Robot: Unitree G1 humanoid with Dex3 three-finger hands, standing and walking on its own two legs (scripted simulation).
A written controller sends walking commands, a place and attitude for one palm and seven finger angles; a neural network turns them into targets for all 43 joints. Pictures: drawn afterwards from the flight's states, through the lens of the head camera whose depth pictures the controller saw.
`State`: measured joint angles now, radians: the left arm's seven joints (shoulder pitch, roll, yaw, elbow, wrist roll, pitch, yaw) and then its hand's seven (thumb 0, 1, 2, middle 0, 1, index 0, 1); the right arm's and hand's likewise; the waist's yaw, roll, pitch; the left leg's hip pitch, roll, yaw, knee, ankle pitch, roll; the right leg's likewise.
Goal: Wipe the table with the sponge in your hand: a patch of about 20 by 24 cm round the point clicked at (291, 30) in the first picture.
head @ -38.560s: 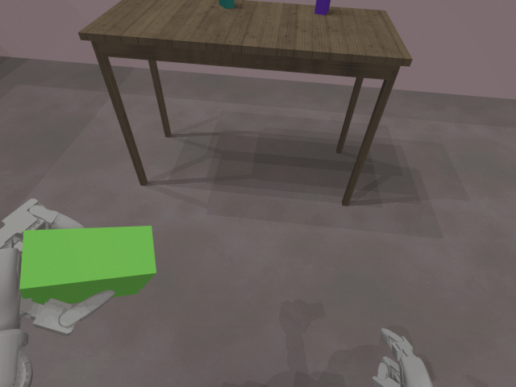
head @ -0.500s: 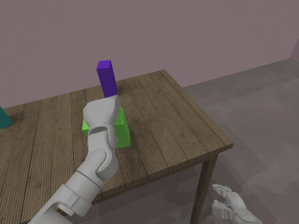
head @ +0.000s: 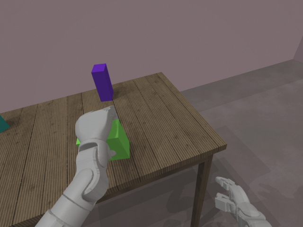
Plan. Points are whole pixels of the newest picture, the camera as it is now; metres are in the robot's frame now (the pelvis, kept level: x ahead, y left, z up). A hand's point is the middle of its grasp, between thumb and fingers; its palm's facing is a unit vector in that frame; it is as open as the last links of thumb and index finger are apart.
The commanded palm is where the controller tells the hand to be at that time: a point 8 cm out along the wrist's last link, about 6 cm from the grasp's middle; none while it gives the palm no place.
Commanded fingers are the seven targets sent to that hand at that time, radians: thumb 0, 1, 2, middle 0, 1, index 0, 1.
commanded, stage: slide back across to the middle lane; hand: left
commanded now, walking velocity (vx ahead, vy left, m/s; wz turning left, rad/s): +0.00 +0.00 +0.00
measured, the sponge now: (108, 146) +0.32 +0.17 +0.07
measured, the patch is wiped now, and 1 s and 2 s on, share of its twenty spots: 1.00 1.00 1.00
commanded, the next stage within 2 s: wipe forward along the middle lane in 0.50 s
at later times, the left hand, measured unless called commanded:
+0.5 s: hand (85, 143) +0.27 +0.20 +0.14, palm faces +0.17 -0.22 -0.96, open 10.0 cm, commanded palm +0.23 +0.22 +0.19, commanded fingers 0.00 0.10 1.30 -1.20 -1.60 -1.20 -1.60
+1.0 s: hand (79, 136) +0.30 +0.23 +0.13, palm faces +0.05 -0.11 -0.99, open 10.0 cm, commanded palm +0.27 +0.25 +0.17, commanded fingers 0.00 0.10 1.30 -1.20 -1.60 -1.20 -1.60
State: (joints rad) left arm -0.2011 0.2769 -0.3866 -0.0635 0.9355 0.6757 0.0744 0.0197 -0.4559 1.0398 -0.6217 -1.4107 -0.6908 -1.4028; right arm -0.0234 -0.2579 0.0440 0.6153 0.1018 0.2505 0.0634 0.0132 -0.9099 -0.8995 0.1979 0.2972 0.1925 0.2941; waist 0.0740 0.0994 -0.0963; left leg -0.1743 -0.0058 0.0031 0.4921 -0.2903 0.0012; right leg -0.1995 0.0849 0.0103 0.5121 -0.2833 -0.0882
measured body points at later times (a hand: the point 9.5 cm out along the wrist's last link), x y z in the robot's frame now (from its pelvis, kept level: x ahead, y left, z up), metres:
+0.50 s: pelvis -0.02 -0.01 +0.00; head -0.06 -0.06 +0.45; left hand +0.26 +0.21 +0.19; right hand +0.22 -0.23 -0.07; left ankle -0.02 +0.13 -0.74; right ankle -0.01 -0.06 -0.74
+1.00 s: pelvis -0.02 +0.00 +0.00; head -0.05 -0.05 +0.45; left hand +0.29 +0.24 +0.18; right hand +0.21 -0.22 -0.09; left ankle -0.02 +0.13 -0.74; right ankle -0.01 -0.06 -0.74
